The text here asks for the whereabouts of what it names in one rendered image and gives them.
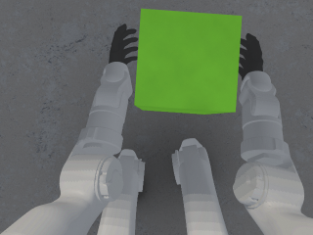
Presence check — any right robot hand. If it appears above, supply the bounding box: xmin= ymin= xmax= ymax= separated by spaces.
xmin=238 ymin=33 xmax=264 ymax=81

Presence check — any robot right upper arm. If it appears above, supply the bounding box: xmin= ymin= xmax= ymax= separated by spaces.
xmin=233 ymin=161 xmax=313 ymax=235

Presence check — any robot right shin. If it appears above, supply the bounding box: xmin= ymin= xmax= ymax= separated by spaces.
xmin=179 ymin=138 xmax=212 ymax=173

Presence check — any robot left forearm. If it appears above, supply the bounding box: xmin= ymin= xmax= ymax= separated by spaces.
xmin=59 ymin=62 xmax=133 ymax=188

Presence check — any left robot hand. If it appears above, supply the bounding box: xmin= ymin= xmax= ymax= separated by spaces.
xmin=109 ymin=24 xmax=138 ymax=65

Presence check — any robot right forearm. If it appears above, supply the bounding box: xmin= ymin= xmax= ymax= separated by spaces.
xmin=239 ymin=70 xmax=304 ymax=200

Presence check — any left robot thigh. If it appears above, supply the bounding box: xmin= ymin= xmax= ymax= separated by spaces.
xmin=97 ymin=155 xmax=145 ymax=235

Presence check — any carton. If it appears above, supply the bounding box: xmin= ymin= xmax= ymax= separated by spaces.
xmin=134 ymin=8 xmax=243 ymax=115

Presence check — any robot left upper arm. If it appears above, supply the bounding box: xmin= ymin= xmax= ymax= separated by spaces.
xmin=0 ymin=154 xmax=124 ymax=235

